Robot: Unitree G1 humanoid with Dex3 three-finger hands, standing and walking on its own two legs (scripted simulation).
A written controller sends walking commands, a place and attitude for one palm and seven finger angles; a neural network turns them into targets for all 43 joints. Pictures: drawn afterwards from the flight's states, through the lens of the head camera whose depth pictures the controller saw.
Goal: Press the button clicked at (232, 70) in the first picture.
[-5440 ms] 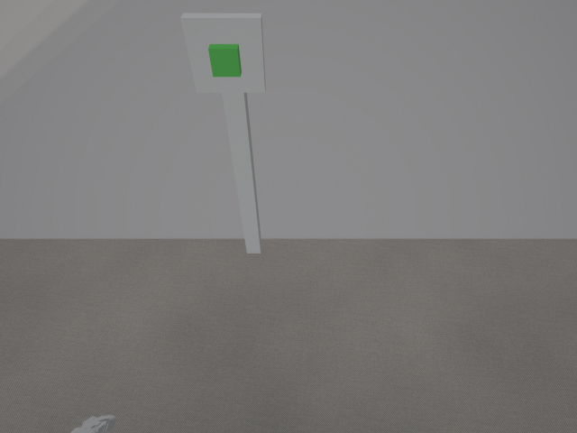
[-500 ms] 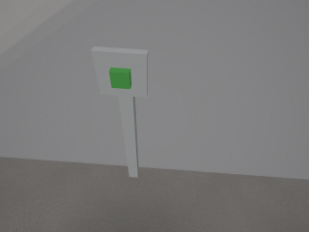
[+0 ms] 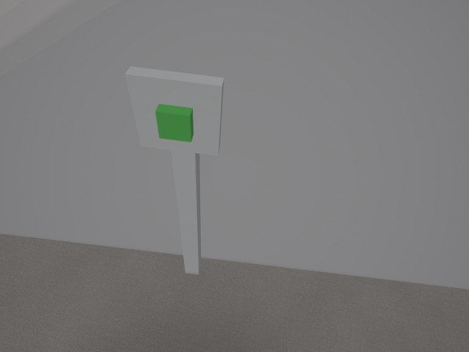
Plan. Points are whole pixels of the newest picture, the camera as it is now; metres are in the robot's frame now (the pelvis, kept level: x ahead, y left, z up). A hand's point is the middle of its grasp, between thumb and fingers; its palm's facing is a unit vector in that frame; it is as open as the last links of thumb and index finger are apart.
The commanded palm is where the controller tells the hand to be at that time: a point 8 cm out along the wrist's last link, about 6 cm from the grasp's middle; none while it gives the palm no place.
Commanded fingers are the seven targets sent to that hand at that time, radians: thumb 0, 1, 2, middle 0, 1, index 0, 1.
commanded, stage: come to a stop and stand still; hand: left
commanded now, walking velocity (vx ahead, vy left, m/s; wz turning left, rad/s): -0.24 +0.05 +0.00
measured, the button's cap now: (175, 122) +0.51 +0.17 +0.10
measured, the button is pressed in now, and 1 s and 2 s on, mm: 0 0 0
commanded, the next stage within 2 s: look again from close up in 0.88 s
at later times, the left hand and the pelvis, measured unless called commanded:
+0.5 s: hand out of the picture +0.08 +0.17 -0.17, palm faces +0.04 -0.98 -0.19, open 7.3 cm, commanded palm none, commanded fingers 0.00 0.90 0.90 -0.20 -0.30 -0.20 -0.30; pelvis +0.01 -0.01 +0.00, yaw +0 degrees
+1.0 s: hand out of the picture -0.03 +0.16 -0.15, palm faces +0.02 -0.97 -0.23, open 7.3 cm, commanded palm none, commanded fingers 0.00 0.90 0.90 -0.20 -0.30 -0.20 -0.30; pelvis +0.01 -0.01 +0.01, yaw +0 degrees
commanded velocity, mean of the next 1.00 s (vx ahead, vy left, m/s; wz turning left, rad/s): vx -0.04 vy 0.02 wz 0.00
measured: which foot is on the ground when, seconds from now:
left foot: down 0.00-1.00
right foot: down 0.00-0.00, up 0.02-0.18, down 0.20-1.00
